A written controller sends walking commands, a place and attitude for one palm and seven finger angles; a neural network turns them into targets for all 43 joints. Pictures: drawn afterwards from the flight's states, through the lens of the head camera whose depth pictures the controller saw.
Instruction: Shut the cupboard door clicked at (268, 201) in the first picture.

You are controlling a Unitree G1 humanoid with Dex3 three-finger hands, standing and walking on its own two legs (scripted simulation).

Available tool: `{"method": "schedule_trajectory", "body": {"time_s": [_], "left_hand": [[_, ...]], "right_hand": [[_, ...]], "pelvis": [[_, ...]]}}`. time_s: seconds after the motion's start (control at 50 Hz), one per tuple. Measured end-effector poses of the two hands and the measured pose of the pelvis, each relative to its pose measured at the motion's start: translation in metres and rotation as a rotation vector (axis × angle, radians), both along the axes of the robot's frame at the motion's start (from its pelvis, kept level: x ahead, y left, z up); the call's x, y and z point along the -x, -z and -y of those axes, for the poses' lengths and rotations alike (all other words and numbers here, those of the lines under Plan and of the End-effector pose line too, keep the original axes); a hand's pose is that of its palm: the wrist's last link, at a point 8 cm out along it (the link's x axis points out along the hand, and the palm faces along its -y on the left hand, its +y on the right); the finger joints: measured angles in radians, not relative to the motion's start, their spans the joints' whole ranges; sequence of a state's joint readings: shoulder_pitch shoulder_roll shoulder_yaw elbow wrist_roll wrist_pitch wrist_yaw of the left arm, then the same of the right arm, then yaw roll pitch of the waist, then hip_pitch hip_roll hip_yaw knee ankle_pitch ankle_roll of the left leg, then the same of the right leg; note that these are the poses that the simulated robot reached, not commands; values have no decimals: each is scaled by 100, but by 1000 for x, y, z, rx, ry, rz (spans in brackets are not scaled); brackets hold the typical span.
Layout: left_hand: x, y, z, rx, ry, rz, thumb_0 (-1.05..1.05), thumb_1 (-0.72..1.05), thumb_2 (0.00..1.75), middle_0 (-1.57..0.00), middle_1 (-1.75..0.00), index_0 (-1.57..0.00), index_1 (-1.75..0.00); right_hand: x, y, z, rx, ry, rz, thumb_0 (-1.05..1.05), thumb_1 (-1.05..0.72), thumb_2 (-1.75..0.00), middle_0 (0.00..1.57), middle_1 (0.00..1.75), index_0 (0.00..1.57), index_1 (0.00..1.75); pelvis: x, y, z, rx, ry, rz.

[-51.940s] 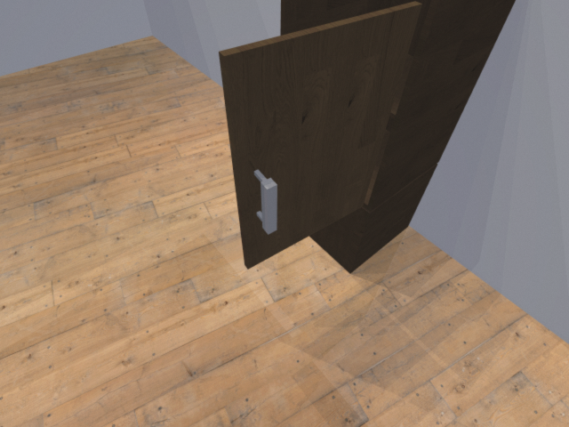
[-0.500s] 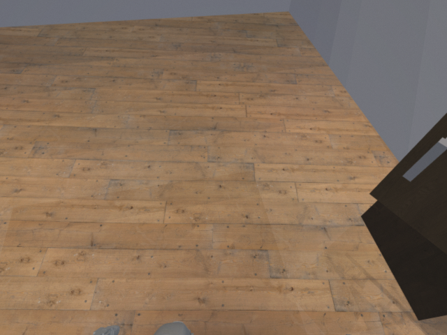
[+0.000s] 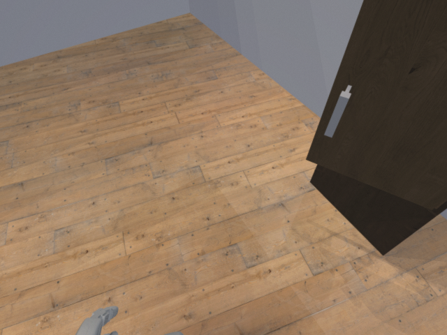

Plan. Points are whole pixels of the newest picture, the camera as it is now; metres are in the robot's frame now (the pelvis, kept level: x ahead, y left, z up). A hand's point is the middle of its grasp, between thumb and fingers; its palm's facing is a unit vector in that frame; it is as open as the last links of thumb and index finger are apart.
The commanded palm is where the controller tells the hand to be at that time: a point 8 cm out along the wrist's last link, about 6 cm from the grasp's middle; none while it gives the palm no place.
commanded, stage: turn to face it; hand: left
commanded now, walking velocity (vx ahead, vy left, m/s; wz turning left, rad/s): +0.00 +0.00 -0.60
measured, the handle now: (338, 111) +0.69 -0.30 -0.05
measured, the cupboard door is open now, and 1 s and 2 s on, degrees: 28 28 28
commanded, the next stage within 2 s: take the last steps up to it in 0.72 s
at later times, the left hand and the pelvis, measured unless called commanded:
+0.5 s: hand (126, 325) +0.16 +0.21 -0.15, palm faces -0.25 -0.95 -0.20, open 7.4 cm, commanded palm none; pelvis +0.01 +0.03 +0.02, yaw -17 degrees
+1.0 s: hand (160, 325) +0.16 +0.15 -0.16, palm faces -0.40 -0.90 -0.17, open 7.4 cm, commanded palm none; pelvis +0.02 +0.01 +0.01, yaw -26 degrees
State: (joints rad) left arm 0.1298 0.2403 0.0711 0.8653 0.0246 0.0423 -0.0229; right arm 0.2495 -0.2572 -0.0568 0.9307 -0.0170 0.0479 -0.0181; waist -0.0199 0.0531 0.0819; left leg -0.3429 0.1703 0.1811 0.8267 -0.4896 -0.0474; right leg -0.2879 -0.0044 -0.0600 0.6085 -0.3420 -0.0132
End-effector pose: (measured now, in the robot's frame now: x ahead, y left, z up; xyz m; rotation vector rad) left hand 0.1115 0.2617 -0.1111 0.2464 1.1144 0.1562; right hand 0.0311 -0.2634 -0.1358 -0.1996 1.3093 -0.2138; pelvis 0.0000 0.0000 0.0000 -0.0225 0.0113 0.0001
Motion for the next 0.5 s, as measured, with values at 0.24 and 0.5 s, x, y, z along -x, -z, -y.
{"method": "schedule_trajectory", "body": {"time_s": [0.24,0.5], "left_hand": [[-2,8,14,43,102,-91,0,90,90,-20,-30,-21,-30],[-50,9,2,63,228,-121,0,90,90,-19,-30,-20,-30]], "right_hand": [[-19,-29,-3,37,89,124,1,-91,-90,20,30,20,30],[31,-42,-41,58,213,81,1,-90,-90,21,30,20,30]], "pelvis": [[-4,-12,-11,-19,138,-10],[-13,-21,-31,19,296,-8]]}}
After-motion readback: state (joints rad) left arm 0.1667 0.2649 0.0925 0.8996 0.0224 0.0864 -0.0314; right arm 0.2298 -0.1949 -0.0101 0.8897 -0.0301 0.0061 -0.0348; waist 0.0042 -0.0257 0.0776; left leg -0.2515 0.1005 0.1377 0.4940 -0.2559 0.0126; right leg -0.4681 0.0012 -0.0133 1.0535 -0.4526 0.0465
